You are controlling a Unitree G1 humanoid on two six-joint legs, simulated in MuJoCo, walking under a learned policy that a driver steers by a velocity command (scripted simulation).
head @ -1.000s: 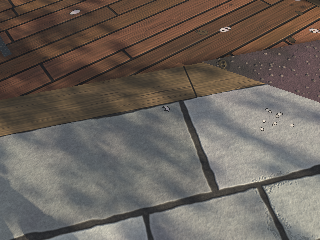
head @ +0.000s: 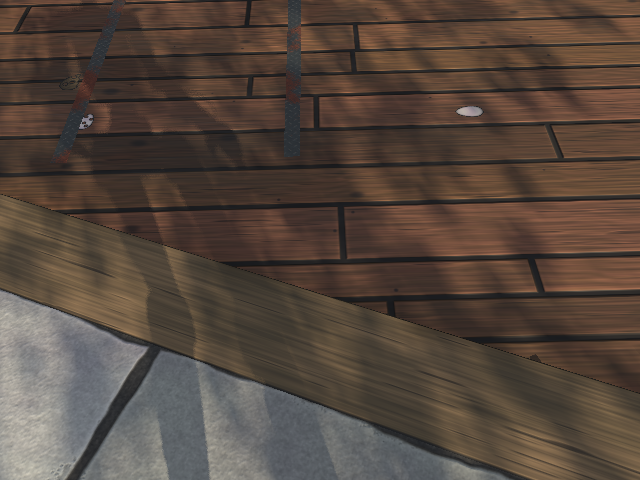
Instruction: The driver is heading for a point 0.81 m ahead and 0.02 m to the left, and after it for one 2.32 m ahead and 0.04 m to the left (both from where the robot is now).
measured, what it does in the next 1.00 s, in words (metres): walks ahead: left foot, then right foot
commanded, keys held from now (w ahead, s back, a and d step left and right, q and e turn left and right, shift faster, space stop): w+q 0.38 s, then w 0.12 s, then w+e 0.46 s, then e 0.04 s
